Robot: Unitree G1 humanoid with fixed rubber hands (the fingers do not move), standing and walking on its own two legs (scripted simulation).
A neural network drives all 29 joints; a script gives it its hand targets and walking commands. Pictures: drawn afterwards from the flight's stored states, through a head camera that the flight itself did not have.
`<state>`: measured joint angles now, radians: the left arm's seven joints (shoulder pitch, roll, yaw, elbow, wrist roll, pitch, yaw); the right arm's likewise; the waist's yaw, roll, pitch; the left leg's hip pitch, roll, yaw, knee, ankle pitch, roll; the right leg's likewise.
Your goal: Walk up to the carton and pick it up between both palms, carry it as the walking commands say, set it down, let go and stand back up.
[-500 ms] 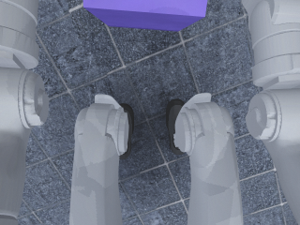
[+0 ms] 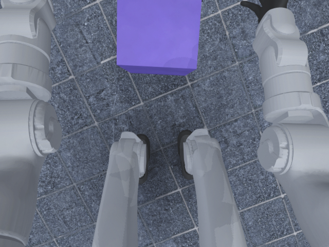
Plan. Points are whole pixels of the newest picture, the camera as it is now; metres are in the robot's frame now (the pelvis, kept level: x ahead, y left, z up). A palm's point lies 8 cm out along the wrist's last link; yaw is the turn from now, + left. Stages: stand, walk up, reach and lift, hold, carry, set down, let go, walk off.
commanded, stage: set down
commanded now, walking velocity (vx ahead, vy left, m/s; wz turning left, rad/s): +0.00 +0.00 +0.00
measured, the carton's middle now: (158, 38) +0.56 +0.01 -0.40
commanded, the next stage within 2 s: let go in 0.60 s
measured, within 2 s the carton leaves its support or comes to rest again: neither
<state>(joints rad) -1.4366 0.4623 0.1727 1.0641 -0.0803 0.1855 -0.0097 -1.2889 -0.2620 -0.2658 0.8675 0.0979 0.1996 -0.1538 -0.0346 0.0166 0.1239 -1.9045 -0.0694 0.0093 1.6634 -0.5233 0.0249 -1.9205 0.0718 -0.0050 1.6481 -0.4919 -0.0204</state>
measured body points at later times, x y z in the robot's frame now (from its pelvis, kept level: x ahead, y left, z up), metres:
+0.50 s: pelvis +0.03 +0.00 +0.14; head +0.34 +0.01 +0.46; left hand +0.59 +0.20 +0.04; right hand +0.54 -0.19 +0.02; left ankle +0.08 +0.10 -0.49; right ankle +0.09 -0.10 -0.49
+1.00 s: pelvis +0.08 -0.01 +0.20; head +0.31 -0.02 +0.59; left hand +0.46 +0.21 +0.10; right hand +0.43 -0.24 +0.09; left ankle +0.08 +0.10 -0.49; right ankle +0.09 -0.10 -0.49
